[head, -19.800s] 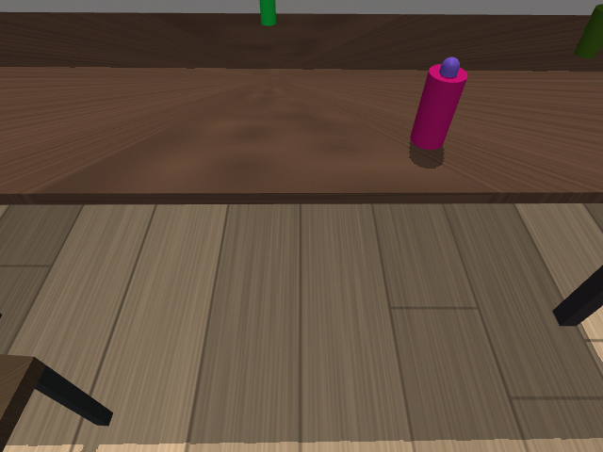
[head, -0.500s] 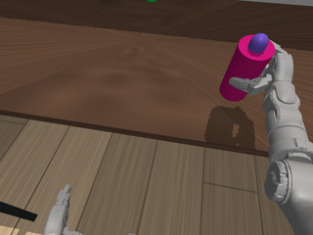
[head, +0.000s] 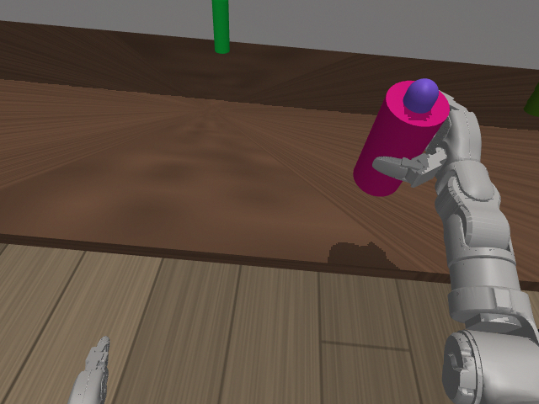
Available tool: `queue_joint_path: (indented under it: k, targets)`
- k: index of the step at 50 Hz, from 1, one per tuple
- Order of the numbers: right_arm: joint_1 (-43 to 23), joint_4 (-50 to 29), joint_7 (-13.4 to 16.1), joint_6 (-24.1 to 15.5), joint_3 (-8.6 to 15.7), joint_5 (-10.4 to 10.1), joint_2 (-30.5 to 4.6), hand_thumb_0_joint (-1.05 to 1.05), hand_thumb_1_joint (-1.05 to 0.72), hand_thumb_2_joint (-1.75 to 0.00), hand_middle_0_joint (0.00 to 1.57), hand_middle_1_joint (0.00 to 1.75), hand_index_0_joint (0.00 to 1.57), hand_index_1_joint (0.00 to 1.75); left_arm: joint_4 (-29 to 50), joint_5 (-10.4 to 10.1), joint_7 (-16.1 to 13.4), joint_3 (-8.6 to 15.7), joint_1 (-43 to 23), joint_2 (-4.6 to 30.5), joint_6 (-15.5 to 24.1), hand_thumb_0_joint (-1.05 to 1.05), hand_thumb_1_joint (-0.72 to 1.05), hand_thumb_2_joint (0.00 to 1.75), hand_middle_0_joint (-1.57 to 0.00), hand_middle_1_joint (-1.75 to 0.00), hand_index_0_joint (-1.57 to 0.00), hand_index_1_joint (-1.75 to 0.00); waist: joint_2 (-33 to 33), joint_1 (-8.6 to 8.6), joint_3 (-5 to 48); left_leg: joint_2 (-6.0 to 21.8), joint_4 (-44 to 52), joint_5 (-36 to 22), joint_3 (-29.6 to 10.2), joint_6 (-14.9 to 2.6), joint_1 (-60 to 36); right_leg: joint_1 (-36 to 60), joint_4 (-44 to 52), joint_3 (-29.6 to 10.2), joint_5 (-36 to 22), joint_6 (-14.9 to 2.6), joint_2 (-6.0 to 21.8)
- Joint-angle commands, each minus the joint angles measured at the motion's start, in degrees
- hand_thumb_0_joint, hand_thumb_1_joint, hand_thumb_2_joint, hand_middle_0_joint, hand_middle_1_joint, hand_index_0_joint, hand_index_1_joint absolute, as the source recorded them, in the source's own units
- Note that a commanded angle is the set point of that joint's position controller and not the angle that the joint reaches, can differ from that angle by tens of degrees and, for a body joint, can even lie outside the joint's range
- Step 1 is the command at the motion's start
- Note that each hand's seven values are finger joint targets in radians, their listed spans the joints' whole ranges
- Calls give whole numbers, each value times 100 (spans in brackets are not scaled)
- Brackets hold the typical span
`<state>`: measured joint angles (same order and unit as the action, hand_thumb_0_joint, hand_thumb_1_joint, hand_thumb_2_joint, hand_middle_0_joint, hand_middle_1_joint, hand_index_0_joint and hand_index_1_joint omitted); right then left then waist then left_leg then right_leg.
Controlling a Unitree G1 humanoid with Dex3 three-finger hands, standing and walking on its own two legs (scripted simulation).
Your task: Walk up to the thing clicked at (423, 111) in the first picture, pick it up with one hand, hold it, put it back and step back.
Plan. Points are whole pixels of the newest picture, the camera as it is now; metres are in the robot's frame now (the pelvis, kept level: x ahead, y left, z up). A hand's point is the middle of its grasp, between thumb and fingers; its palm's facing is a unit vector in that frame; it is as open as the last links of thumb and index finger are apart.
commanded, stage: lift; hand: right
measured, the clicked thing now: (397, 138) +0.41 -0.14 +0.22
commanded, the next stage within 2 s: hold in 0.74 s
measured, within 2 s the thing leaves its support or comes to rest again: neither
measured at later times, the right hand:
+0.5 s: hand (431, 144) +0.35 -0.15 +0.25, palm faces +0.09 +1.00 -0.03, open 10.7 cm
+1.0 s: hand (453, 138) +0.33 -0.16 +0.28, palm faces +0.09 +1.00 -0.04, open 10.7 cm
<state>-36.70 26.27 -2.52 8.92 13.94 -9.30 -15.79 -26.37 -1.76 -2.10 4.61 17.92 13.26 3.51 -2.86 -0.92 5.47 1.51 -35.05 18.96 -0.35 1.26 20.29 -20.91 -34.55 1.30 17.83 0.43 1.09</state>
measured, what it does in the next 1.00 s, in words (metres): stands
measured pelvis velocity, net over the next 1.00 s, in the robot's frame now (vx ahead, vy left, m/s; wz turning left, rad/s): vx -0.02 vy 0.01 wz -0.02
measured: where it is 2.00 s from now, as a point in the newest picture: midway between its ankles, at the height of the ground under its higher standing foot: outside the picture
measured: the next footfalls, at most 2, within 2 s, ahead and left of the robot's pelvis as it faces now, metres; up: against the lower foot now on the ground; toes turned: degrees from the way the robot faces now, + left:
none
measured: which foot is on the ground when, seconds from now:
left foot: down 0.00-1.00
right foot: down 0.00-1.00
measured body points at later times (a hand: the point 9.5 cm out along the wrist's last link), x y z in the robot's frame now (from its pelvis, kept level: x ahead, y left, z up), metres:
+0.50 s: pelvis -0.02 +0.01 +0.01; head -0.05 +0.04 +0.45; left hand +0.15 +0.26 -0.07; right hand +0.34 -0.21 +0.26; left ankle -0.01 +0.13 -0.73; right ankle +0.00 -0.12 -0.73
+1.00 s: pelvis -0.02 +0.01 +0.01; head -0.06 +0.04 +0.45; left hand +0.15 +0.26 -0.07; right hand +0.32 -0.21 +0.28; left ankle -0.01 +0.13 -0.73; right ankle +0.00 -0.12 -0.73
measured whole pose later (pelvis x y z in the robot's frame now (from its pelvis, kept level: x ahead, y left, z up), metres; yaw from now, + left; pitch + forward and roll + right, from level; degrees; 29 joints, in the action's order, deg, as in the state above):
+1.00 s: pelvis -0.02 +0.01 +0.01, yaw -1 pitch -3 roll +0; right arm -29.5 -1.5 -3.1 35.5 15.6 -12.7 -16.4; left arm -36.8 -2.3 -1.8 5.0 14.3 14.4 10.9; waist -4.6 0.3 4.0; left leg 1.8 -30.4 16.0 1.2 0.7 11.8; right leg -12.6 -29.1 -0.1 13.9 0.9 0.7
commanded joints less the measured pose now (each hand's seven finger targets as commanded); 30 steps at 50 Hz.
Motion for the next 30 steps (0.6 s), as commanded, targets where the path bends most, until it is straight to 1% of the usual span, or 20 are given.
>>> queue_joint_path:
  k: [1, 2, 5, 6, 7, 10, 11, 12, 13, 14, 16, 18, 19, 20, 22, 23, 24, 26, 28, 30]
  targets:
    - [-2469, -1987, 19, 78, 225, -106, -1074, 0, 8, -128, 122, 142, 128, 142, 769, -43, -36, 359, -362, 738, 266, 0, -54, 4, -4, -4, -5, -4, 207, -31, 1425, -158, 494, -1866, 280, -59, -373, 1139, 403, 37, -1711, -127, -40]
    - [-2354, -2010, 13, 166, 224, -122, -1013, 0, 7, -128, 122, 142, 128, 142, 838, -51, -41, 454, -435, 841, 300, 0, -54, 4, -4, -4, -5, -4, 351, -41, 1382, -154, 536, -1805, 291, -43, -386, 1154, 440, 43, -1608, -137, -44]
    - [-2343, -2526, 11, 358, 279, -146, -1062, 0, 6, -128, 124, 143, 129, 143, 776, -56, -9, 215, -478, 598, 341, 0, -53, 4, -4, -4, -5, -3, 322, 58, 1548, -150, 529, -1956, 313, -45, -581, 1284, 434, 21, -1827, -130, -44]
    - [-2298, -2501, 37, 446, 315, -146, -1130, 0, 5, -128, 124, 143, 129, 143, 760, -68, -27, 368, -653, 735, 338, 0, -53, 4, -4, -4, -5, -3, 320, 66, 1386, -124, 577, -1872, 292, -36, -551, 1208, 453, 40, -1692, -126, -73]
    - [-2318, -2663, 32, 509, 282, -160, -1077, 0, 5, -128, 124, 143, 129, 143, 640, -58, -21, 295, -569, 676, 338, 0, -54, 4, -4, -4, -5, -4, 367, 56, 1399, -117, 598, -1892, 279, -28, -592, 1256, 460, 45, -1685, -133, -85]
    - [-2163, -2824, 20, 733, 247, -185, -967, 0, 7, -129, 123, 144, 129, 144, 559, -58, -26, 318, -687, 717, 418, 0, -53, 4, -4, -4, -5, -3, 279, 36, 1290, -152, 663, -1756, 319, -53, -543, 1363, 554, 10, -1626, -131, -49]
    - [-2157, -2841, 23, 800, 341, -174, -1113, 0, 6, -129, 124, 144, 130, 144, 544, -61, -24, 345, -706, 756, 427, 0, -53, 4, -4, -4, -5, -3, 288, 82, 1265, -154, 686, -1701, 326, -63, -574, 1338, 582, -3, -1596, -124, -48]
    - [-2018, -2770, 2, 865, 287, -192, -1017, 0, 8, -129, 123, 144, 129, 144, 600, -66, -21, 362, -838, 785, 471, 0, -53, 4, -4, -4, -5, -3, 352, 65, 1061, -146, 728, -1589, 326, -48, -565, 1246, 618, 5, -1434, -133, -63]
    - [-1980, -2944, -2, 923, 344, -182, -1089, 0, 6, -129, 124, 145, 130, 145, 361, -61, -4, 276, -698, 666, 450, 0, -54, 4, -4, -4, -4, -3, 273, 111, 1189, -120, 756, -1601, 312, -48, -614, 1294, 619, 16, -1422, -137, -89]
    - [-1972, -2867, -6, 1005, 340, -189, -1048, 0, 8, -129, 124, 144, 130, 144, 625, -75, -5, 242, -824, 699, 500, 0, -53, 3, -4, -4, -5, -3, 450, 70, 1097, -125, 809, -1525, 312, -29, -619, 1258, 666, 24, -1314, -156, -91]
    - [-1915, -3065, -32, 1109, 331, -227, -1015, 0, 6, -131, 126, 146, 132, 146, 318, -68, 17, 145, -778, 554, 524, 0, -53, 3, -4, -4, -5, -3, 305, 112, 948, -125, 849, -1364, 314, -47, -572, 1256, 724, 21, -1180, -141, -98]
    - [-1843, -3058, -50, 1222, 397, -257, -1074, 0, 6, -130, 125, 145, 131, 145, 491, -71, -5, 245, -1016, 741, 619, 0, -53, 4, -4, -4, -4, -3, 439, 133, 786, -134, 922, -1095, 329, -37, -526, 1184, 797, -5, -912, -155, -99]
    - [-1867, -3172, -51, 1273, 457, -244, -1170, 0, 5, -129, 125, 145, 131, 145, 263, -51, 3, 313, -848, 744, 622, 0, -53, 4, -4, -4, -4, -3, 340, 96, 956, -115, 943, -1107, 311, -39, -594, 1255, 803, 2, -904, -160, -114]
    - [-1966, -3227, -39, 1318, 494, -256, -1210, 0, 7, -130, 124, 145, 131, 145, 318, -57, 5, 327, -888, 793, 659, 0, -53, 3, -4, -4, -5, -3, 395, 97, 873, -116, 980, -989, 314, -34, -562, 1216, 835, 0, -789, -161, -119]
    - [-1844, -3329, -51, 1418, 431, -293, -1084, 0, 5, -129, 125, 145, 131, 145, 320, -63, 11, 280, -953, 720, 717, 0, -53, 3, -4, -4, -5, -3, 406, 85, 848, -92, 1022, -986, 285, -23, -587, 1237, 824, 6, -794, -173, -134]
    - [-1817, -3351, -36, 1464, 496, -319, -1086, 0, 3, -129, 126, 145, 132, 145, 421, -66, 0, 317, -986, 793, 763, 0, -53, 3, -3, -4, -4, -3, 528, 102, 975, -106, 989, -1197, 302, -17, -686, 1308, 801, -3, -994, -176, -123]
    - [-1957, -3498, -25, 1483, 442, -296, -1122, 0, 3, -129, 126, 145, 132, 145, 151, -65, 22, 151, -935, 578, 734, 0, -53, 3, -3, -4, -5, -3, 421, 153, 896, -95, 980, -1194, 306, -21, -637, 1254, 789, -5, -1000, -164, -141]
    - [-1830, -3483, -15, 1592, 542, -306, -1178, 0, 4, -130, 126, 146, 132, 146, 288, -66, -10, 379, -1056, 831, 796, 0, -53, 3, -3, -4, -5, -3, 452, 128, 1036, -93, 986, -1251, 308, -14, -709, 1371, 793, -20, -1065, -161, -138]
    - [-1842, -3633, -19, 1670, 424, -313, -1032, 0, 4, -129, 126, 145, 131, 145, 125, -56, 10, 148, -1083, 595, 815, 0, -53, 3, -3, -4, -5, -2, 439, 127, 803, -65, 1083, -951, 258, -3, -604, 1281, 839, -23, -800, -167, -151]
    - [-1832, -3625, -6, 1760, 488, -331, -1100, 0, 3, -127, 125, 143, 131, 143, 263, -61, -24, 292, -1231, 785, 901, 0, -53, 2, -3, -4, -5, -3, 450, 118, 848, -77, 1081, -944, 283, -8, -622, 1345, 858, -40, -793, -167, -149]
